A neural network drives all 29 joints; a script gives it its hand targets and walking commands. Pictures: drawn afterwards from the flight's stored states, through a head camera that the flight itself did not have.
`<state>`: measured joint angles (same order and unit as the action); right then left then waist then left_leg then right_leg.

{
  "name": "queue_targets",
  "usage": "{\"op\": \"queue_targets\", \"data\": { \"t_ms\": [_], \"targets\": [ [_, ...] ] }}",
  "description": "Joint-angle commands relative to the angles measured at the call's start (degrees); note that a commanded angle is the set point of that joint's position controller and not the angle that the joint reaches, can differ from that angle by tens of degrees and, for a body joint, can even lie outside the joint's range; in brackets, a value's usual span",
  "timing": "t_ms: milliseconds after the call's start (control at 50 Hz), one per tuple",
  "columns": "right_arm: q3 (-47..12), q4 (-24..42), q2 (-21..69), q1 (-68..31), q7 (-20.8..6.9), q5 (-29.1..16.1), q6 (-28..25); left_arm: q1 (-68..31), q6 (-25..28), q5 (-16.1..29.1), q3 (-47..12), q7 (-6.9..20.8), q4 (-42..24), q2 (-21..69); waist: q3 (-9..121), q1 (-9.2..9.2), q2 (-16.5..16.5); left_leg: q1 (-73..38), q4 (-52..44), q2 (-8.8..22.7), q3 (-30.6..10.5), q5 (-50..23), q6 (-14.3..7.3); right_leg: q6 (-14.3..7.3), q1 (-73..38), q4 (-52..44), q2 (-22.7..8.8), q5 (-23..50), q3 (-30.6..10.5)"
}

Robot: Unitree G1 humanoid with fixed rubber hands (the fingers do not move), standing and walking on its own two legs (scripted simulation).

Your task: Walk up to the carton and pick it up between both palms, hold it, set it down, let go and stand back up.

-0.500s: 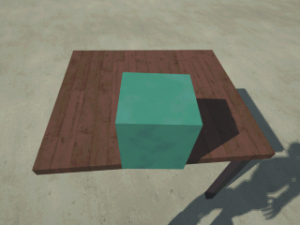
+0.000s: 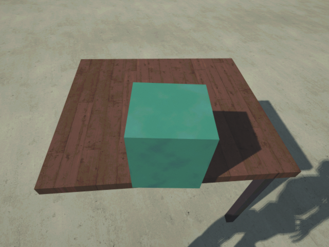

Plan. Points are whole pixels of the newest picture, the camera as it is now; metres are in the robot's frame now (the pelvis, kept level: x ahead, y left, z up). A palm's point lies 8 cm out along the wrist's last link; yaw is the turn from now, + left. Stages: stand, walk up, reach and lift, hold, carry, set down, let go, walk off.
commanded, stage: stand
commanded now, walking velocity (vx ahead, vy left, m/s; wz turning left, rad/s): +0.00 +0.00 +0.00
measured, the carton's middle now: (167, 137) +0.43 -0.01 +0.01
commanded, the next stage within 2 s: none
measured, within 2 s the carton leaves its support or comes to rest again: neither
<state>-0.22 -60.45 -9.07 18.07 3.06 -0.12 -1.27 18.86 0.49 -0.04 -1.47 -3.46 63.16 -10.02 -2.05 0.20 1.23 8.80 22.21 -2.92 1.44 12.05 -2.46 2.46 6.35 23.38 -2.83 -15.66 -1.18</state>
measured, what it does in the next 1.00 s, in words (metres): stands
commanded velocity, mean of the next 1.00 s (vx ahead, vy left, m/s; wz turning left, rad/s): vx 0.00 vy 0.00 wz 0.00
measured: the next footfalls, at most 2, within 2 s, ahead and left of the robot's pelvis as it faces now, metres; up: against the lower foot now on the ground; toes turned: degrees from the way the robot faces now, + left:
none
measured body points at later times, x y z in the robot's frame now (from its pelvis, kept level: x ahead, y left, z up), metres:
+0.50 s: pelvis -0.01 -0.01 +0.00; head +0.01 +0.00 +0.45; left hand -0.03 +0.22 -0.16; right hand -0.02 -0.24 -0.15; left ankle +0.00 +0.09 -0.74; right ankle -0.03 -0.14 -0.74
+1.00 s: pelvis +0.00 -0.01 +0.00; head +0.02 +0.00 +0.45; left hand -0.02 +0.22 -0.16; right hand +0.00 -0.24 -0.16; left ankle +0.00 +0.09 -0.74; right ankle -0.03 -0.15 -0.74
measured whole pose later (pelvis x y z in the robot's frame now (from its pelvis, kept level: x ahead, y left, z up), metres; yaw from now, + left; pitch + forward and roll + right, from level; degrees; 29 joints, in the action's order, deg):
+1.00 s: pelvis +0.00 -0.01 +0.00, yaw +1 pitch -1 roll +0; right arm -0.6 -62.1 -9.0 17.4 3.1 -0.3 -1.2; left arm 18.6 0.7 -0.1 -1.0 -3.1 62.1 -10.0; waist -3.4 0.1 0.7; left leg 10.1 23.9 -1.8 0.1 12.6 -1.6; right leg 1.7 6.0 22.6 -1.9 -15.3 0.5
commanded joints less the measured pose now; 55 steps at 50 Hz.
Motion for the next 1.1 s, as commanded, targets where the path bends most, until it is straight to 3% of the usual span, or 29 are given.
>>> {"op": "queue_targets", "data": {
  "t_ms": [0,460,1080],
  "targets": [
    [1.0,1.1,-6.2,4.7,0.2,0.0,-0.4,5.3,0.3,0.0,0.7,-0.1,-0.5,-5.6,-3.4,-0.09,-0.7,-0.5,-4.2,8.7,-6.7,-10.2,1.9,-1.8,4.9,-3.8,-3.8,7.7,-2.5],
    [0.8,-0.8,-6.0,5.0,0.2,-0.2,-0.1,5.3,0.4,-0.1,1.5,0.2,-1.0,-5.5,-3.6,-0.12,-1.1,1.4,-3.1,8.4,-6.8,-6.8,1.9,-2.6,3.8,-4.9,-3.6,5.7,-2.2],
    [0.7,-1.0,-6.0,4.5,0.2,-0.1,-0.3,5.2,0.4,0.0,1.3,0.2,-1.6,-5.6,-3.1,-0.06,-1.3,1.0,-2.5,8.5,-7.1,-11.4,1.8,-2.5,2.4,-4.6,-3.9,7.8,-1.4]
  ]
}}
